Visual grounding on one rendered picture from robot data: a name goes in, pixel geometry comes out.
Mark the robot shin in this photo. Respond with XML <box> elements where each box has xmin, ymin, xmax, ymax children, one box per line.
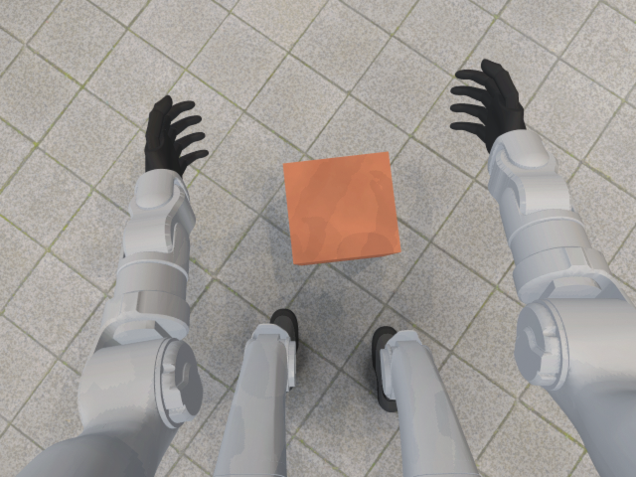
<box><xmin>385</xmin><ymin>330</ymin><xmax>434</xmax><ymax>399</ymax></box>
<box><xmin>243</xmin><ymin>324</ymin><xmax>289</xmax><ymax>356</ymax></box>

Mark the robot right forearm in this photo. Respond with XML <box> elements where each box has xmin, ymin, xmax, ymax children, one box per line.
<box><xmin>487</xmin><ymin>129</ymin><xmax>636</xmax><ymax>310</ymax></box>

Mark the robot left forearm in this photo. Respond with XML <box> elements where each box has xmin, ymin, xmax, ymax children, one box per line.
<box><xmin>78</xmin><ymin>169</ymin><xmax>196</xmax><ymax>425</ymax></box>

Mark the right robot hand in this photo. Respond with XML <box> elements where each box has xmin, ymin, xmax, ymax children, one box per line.
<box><xmin>450</xmin><ymin>59</ymin><xmax>527</xmax><ymax>154</ymax></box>

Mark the carton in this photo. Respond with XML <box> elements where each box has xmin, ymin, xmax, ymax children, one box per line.
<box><xmin>283</xmin><ymin>151</ymin><xmax>401</xmax><ymax>265</ymax></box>

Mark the robot left upper arm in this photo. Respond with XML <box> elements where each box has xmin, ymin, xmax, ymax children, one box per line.
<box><xmin>16</xmin><ymin>337</ymin><xmax>203</xmax><ymax>477</ymax></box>

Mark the robot left shin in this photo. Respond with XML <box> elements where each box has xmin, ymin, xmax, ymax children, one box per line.
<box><xmin>243</xmin><ymin>324</ymin><xmax>289</xmax><ymax>356</ymax></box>

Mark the left robot hand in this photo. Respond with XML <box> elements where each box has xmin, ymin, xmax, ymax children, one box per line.
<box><xmin>144</xmin><ymin>95</ymin><xmax>209</xmax><ymax>180</ymax></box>

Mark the robot right shin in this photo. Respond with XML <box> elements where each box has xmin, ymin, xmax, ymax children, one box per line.
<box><xmin>385</xmin><ymin>330</ymin><xmax>434</xmax><ymax>399</ymax></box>

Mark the robot right upper arm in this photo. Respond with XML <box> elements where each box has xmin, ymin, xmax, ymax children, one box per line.
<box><xmin>514</xmin><ymin>298</ymin><xmax>636</xmax><ymax>477</ymax></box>

